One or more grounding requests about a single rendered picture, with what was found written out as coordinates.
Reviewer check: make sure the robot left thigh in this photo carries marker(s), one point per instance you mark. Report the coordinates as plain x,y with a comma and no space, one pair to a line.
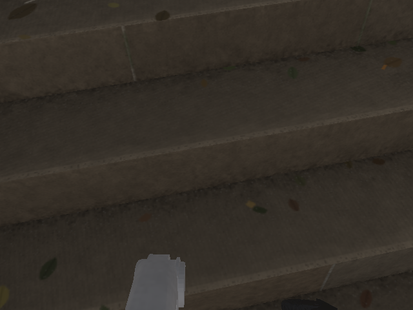
159,284

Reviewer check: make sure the robot left shin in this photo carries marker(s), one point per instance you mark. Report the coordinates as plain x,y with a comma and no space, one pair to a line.
139,261

